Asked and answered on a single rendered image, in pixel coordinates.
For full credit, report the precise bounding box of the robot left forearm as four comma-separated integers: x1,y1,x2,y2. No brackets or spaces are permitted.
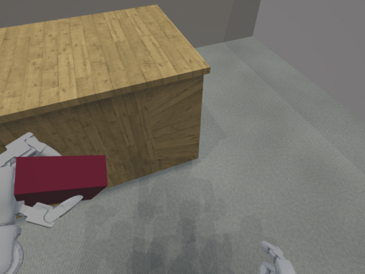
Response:
0,225,24,274

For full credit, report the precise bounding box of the robot right hand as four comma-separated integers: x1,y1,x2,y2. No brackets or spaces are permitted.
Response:
259,241,296,274

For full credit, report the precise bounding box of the sponge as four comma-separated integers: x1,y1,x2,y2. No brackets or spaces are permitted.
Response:
14,155,108,207

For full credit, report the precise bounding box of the robot left hand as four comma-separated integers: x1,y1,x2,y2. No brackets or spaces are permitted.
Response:
0,132,83,228

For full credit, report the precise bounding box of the table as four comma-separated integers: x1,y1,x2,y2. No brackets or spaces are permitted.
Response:
0,5,210,219

